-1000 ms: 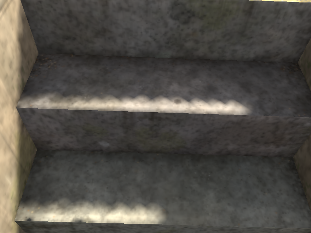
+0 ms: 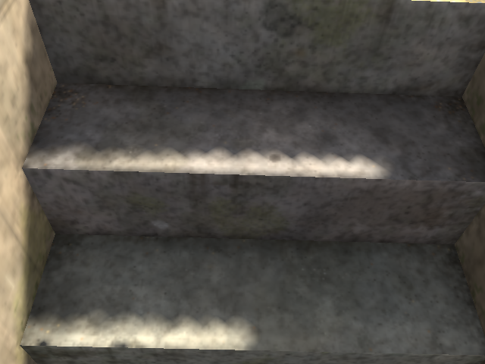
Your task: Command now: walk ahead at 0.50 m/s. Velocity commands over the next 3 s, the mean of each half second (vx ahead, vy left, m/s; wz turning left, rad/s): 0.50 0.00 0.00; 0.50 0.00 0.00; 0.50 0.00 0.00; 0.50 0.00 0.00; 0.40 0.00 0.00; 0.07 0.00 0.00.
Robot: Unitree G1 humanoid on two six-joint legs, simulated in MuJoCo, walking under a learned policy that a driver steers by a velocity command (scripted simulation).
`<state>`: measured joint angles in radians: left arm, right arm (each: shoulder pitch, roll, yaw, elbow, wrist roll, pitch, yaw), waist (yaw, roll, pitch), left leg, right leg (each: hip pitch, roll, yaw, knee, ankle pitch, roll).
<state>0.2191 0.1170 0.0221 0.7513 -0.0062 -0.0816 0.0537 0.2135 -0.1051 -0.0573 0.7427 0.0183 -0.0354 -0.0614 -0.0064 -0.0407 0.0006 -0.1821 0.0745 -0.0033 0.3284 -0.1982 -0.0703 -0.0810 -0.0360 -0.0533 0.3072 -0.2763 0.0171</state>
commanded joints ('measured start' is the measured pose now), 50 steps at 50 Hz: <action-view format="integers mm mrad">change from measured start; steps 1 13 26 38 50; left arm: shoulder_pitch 6 6 -3 4 -5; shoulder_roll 50 50 51 50 51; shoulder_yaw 11 11 9 10 9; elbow -63 -64 -65 -66 -66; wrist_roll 0 0 -4 0 -4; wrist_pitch -14 -14 -15 -14 -16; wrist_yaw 1 1 -3 0 -3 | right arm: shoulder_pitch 4 3 -12 6 -10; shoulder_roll -78 -78 -74 -78 -73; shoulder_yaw -19 -18 -17 -19 -17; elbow -64 -65 -68 -64 -68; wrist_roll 0 0 1 0 1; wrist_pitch -14 -14 -15 -15 -15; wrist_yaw -2 -2 0 1 1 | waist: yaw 1 1 -2 1 -3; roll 26 26 27 30 27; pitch -70 -71 -74 -70 -74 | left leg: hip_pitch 94 94 100 94 98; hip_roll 17 17 19 19 20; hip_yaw -38 -37 -44 -38 -44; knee -10 -10 -6 -13 -7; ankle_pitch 225 227 241 227 240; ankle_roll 80 79 79 77 77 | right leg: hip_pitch -29 -29 -35 -27 -31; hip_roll -50 -50 -47 -50 -47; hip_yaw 26 26 26 27 28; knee -5 -5 -10 -10 -13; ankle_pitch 483 483 487 473 485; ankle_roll -46 -46 -46 -48 -47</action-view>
